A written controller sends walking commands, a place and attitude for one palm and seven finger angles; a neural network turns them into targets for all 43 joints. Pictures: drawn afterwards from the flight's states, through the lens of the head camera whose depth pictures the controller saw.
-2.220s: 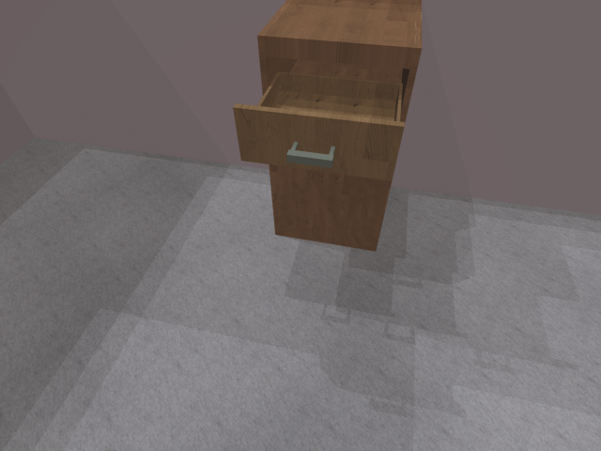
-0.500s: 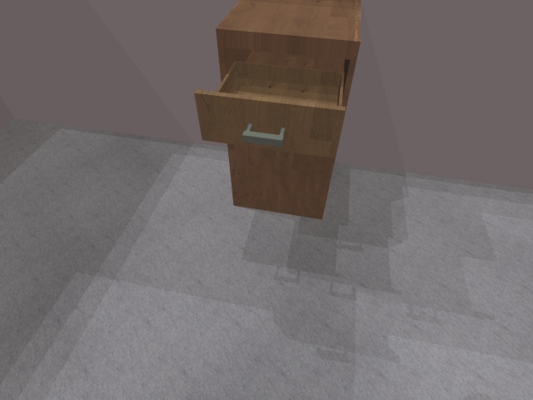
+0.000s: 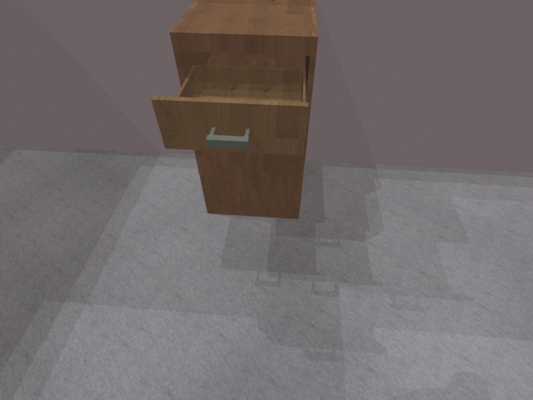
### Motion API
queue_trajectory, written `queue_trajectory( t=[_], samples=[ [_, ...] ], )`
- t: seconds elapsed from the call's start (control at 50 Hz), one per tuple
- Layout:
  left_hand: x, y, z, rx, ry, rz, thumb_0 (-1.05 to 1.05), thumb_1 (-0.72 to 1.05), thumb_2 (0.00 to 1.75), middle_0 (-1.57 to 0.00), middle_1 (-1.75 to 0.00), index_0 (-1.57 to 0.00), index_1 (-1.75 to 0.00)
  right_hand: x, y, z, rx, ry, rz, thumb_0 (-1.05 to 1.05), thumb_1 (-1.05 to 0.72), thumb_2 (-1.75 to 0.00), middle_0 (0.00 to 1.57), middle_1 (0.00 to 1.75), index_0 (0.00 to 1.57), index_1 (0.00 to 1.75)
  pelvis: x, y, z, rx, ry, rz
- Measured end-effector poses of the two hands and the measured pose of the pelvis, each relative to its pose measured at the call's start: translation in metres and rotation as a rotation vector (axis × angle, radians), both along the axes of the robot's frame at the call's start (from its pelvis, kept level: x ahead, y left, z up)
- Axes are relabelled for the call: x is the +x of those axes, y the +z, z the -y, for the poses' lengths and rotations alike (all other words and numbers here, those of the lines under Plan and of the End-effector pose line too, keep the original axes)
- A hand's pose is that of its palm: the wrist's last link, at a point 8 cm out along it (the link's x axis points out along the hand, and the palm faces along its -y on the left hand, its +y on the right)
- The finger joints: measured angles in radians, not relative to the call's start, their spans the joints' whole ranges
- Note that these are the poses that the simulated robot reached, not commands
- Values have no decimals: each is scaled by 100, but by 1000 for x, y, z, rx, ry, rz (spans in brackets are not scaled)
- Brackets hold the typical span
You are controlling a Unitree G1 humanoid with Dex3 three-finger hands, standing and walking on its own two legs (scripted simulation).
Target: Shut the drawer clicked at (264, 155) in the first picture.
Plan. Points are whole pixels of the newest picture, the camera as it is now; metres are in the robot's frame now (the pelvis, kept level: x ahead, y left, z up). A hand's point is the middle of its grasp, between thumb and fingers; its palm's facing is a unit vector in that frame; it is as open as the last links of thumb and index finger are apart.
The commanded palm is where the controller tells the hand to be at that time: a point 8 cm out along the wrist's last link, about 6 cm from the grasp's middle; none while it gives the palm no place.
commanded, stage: take the last steps up to it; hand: left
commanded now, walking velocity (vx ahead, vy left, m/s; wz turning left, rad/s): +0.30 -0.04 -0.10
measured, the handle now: (229, 136) +0.75 +0.15 -0.04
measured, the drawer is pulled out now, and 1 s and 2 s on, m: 0.30 0.30 0.30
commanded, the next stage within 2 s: come to a stop and stand still in 1.28 s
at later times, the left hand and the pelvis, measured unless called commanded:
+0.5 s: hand out of the picture +0.16 +0.22 -0.16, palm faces -0.03 -0.99 -0.14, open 7.4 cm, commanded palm none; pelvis +0.13 +0.05 +0.02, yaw -6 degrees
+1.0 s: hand (207, 278) +0.39 +0.16 -0.15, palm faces -0.01 -0.98 -0.20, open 7.1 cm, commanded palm none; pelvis +0.29 -0.02 +0.01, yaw -3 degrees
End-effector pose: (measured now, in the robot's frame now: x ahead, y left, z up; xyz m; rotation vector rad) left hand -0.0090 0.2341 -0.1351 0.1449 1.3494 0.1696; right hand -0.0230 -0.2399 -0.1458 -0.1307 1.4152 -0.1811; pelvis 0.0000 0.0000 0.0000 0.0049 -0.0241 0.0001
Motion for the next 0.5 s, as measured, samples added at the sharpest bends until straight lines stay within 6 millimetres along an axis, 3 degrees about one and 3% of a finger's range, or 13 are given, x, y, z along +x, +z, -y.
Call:
queue_trajectory(
  t=[0.04, 0.1, 0.2, 0.28, 0.36, 0.5],
  samples=[
    [-6, -3, 5, -2, 29, -15, 0, 90, 90, -20, -30, -20, -30, 3, -1, 3, -5, 1, -26, 0, -91, -90, 20, 30, 20, 30, 9, -2, 2, -10, 8, -5],
    [-20, 0, 12, -16, 68, -68, 0, 91, 90, -20, -30, -20, -30, 27, 6, 3, -20, 19, -14, 1, -91, -90, 20, 30, 20, 30, 22, 4, -2, -21, 9, -11],
    [-33, 5, 14, -64, 77, -191, 0, 90, 90, -20, -30, -20, -30, 96, 24, -13, -35, 31, 126, 1, -91, -90, 20, 30, 20, 30, 47, 12, -16, -20, -12, -22],
    [-22, -7, 0, -100, 73, -245, 0, 90, 90, -20, -30, -20, -30, 151, 28, -35, -53, 44, 252, 0, -91, -90, 20, 30, 20, 30, 71, 4, -34, -35, -38, -20],
    [24, -14, -21, -95, 13, -226, 0, 90, 90, -20, -30, -20, -30, 168, 32, -56, -49, 11, 288, 0, -91, -90, 20, 30, 20, 30, 92, 5, -44, -17, -79, -6],
    [164, 1, -41, -65, -74, 9, 0, 91, 90, -19, -30, -20, -29, 144, 42, -59, -71, -79, 157, -1, -96, -90, 20, 30, 21, 30, 131, 21, -48, -7, -104, -22]
  ],
)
